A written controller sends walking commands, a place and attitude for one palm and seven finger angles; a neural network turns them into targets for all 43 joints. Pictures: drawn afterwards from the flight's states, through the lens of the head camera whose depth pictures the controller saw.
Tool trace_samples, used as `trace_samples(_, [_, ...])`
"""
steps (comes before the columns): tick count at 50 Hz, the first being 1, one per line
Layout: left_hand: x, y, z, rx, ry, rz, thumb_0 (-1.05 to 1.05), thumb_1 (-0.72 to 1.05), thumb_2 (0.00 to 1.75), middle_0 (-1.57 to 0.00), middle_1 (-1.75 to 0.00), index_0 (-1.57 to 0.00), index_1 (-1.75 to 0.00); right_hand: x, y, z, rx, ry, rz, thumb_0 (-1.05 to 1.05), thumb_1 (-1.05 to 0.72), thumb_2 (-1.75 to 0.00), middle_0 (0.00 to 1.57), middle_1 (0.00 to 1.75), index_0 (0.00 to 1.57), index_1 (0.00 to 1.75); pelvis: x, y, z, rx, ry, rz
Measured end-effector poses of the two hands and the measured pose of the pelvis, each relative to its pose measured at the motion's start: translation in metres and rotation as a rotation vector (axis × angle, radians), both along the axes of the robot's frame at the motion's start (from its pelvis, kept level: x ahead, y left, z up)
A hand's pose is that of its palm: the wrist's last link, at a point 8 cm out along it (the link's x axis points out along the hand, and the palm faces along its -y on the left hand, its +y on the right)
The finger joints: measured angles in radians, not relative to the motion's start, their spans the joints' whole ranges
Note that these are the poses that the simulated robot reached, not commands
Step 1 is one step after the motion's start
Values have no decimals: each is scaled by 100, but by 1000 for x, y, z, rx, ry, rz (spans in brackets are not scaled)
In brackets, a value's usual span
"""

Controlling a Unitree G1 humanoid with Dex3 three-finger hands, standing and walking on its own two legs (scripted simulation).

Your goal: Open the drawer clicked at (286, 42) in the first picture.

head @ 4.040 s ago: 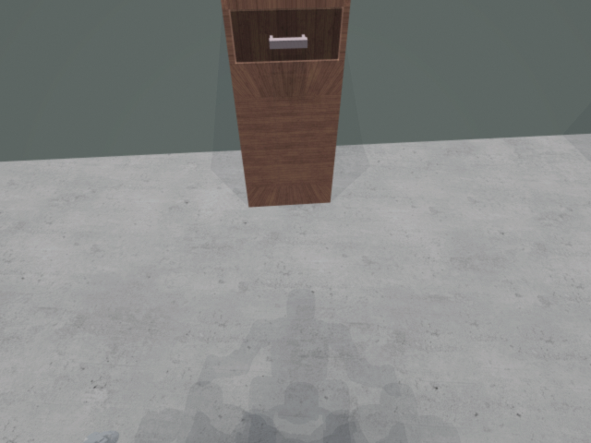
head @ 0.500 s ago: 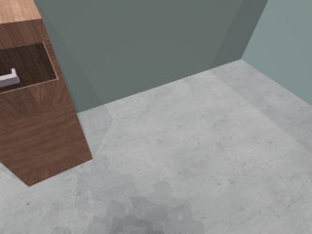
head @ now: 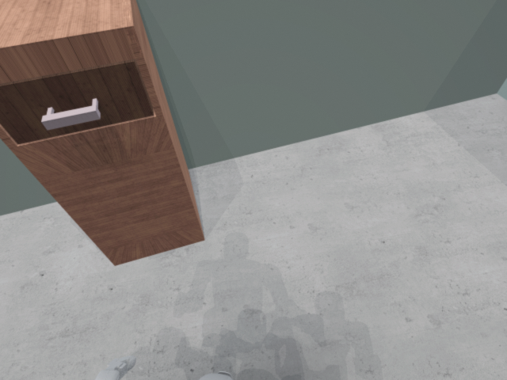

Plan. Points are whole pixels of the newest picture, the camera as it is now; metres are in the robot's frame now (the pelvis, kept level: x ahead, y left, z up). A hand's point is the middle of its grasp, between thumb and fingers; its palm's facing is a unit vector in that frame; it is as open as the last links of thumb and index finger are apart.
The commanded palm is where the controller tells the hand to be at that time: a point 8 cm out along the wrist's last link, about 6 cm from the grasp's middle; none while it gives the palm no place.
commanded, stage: turn to face it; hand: left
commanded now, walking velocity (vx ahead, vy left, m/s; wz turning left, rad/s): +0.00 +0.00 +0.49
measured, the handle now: (72, 112) +0.69 +0.47 +0.03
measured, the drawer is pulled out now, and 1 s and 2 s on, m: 0.00 0.00 0.00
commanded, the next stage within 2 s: take the last steps up to it in 0.32 s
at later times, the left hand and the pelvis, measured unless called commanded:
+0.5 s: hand out of the picture -0.08 +0.23 -0.17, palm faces +0.29 -0.92 -0.26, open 7.4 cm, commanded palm none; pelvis -0.02 +0.02 +0.01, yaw +13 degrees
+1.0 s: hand out of the picture -0.04 +0.16 -0.15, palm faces +0.37 -0.92 -0.16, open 7.4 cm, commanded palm none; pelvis +0.05 +0.03 +0.02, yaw +18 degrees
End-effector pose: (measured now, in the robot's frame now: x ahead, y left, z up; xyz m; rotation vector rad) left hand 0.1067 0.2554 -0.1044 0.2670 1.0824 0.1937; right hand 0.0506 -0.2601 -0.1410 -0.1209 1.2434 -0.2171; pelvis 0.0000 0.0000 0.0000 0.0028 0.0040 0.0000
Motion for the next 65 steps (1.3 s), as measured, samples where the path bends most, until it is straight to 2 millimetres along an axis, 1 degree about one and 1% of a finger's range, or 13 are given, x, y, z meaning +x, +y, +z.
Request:
trace_samples(5, [-30,-18,10,-11,11,60,1,90,90,-20,-30,-20,-30,18,-18,7,-1,-4,70,1,-90,-90,20,30,20,30,-2,-12,9,22,-20,70])
trace_samples(11, [-73,-26,5,-43,67,144,1,90,90,-21,-30,-20,-30,42,-14,15,-6,3,165,0,-91,-90,20,30,20,30,-5,-16,14,41,-20,139])
trace_samples(15, [-113,-20,-6,-66,133,214,1,90,90,-21,-30,-20,-30,64,5,18,-14,-8,238,1,-91,-90,20,30,20,30,-9,-9,13,35,-12,171])
trace_samples(20, [-169,3,-30,-94,228,320,1,90,90,-21,-30,-20,-30,92,42,22,-37,-82,334,0,-91,-90,20,30,20,30,-15,10,1,1,-6,214])
trace_samples(25, [-200,18,-33,-99,306,370,1,90,90,-20,-30,-20,-30,94,72,32,-34,-118,378,0,-90,-90,20,30,20,30,-21,18,5,0,-20,222])
trace_samples(31, [-189,18,-20,-110,255,361,1,91,90,-20,-30,-19,-30,71,82,28,8,-80,370,0,-90,-90,20,30,20,30,-17,22,14,-7,-25,247])
trace_samples(38, [-143,-1,-18,-98,146,324,1,91,90,-20,-30,-19,-30,38,51,-1,26,48,316,0,-92,-90,20,30,20,30,3,11,4,23,-27,271])
trace_samples(42, [-139,-19,-17,-114,112,374,1,91,90,-20,-30,-19,-30,31,41,-7,27,150,332,0,-91,-90,20,30,20,30,17,11,5,9,-42,299])
trace_samples(48, [-158,-43,-14,-184,246,417,1,90,90,-20,-30,-20,-30,59,54,9,36,134,318,1,-91,-90,20,30,20,30,42,23,18,11,-30,310])
trace_samples(54, [-170,-42,-20,-258,353,473,1,90,90,-20,-30,-20,-30,105,95,16,37,108,361,1,-91,-90,20,30,20,30,68,50,18,-3,-16,324])
trace_samples(60, [-167,-4,-43,-301,452,506,1,90,90,-20,-30,-20,-30,168,147,10,-9,2,401,1,-92,-90,20,30,20,30,98,96,-2,-20,-17,317])
trace_samples(62, [-152,16,-45,-287,467,478,1,90,90,-20,-30,-20,-30,177,161,12,-9,-25,384,0,-92,-90,20,30,20,30,107,106,-1,-11,-18,297])
trace_samples(65, [-111,51,-39,-248,415,429,1,91,90,-20,-30,-19,-30,181,169,19,-18,-33,333,0,-94,-90,20,30,20,30,122,118,6,-5,-13,282])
